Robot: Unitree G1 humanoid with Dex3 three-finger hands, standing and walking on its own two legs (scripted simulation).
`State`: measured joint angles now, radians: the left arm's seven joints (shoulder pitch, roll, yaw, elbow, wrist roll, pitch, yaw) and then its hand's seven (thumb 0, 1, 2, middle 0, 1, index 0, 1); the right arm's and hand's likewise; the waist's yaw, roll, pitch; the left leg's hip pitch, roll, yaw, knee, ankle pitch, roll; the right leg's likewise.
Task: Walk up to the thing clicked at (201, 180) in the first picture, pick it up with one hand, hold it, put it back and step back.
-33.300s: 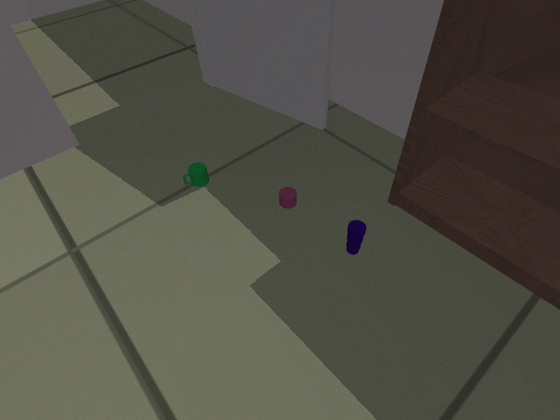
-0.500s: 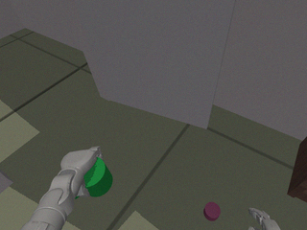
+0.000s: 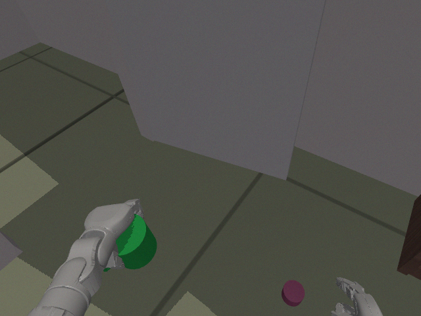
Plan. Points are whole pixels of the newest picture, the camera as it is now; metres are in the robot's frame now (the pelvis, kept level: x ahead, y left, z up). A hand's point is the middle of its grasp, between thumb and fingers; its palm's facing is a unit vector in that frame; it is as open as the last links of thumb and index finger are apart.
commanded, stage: hold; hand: left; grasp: from above
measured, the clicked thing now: (124, 246) +0.29 +0.22 -0.07
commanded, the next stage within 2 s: crouch in 0.44 s
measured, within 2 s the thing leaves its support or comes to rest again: neither
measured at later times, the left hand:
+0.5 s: hand (116, 236) +0.30 +0.23 -0.03, palm faces -0.46 -0.06 -0.89, open 12.0 cm
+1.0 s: hand (132, 254) +0.31 +0.23 -0.14, palm faces -0.48 +0.01 -0.88, open 12.0 cm
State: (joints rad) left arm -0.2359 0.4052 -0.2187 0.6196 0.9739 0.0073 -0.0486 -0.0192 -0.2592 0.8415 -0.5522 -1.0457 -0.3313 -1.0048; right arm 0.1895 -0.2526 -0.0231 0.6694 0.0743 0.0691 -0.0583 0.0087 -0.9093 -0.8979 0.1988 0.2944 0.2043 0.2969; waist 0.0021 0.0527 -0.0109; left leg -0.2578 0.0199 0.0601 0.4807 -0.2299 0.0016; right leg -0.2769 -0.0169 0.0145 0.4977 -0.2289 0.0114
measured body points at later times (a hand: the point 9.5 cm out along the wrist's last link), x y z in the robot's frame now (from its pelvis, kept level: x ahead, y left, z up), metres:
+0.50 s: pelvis +0.01 +0.00 +0.00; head +0.02 -0.02 +0.45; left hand +0.32 +0.23 +0.02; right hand +0.15 -0.25 -0.11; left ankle +0.02 +0.12 -0.74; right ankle +0.02 -0.13 -0.74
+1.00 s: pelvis -0.01 +0.00 -0.04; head +0.07 +0.01 +0.40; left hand +0.33 +0.23 -0.09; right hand +0.11 -0.27 -0.16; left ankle +0.02 +0.12 -0.74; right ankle +0.02 -0.13 -0.74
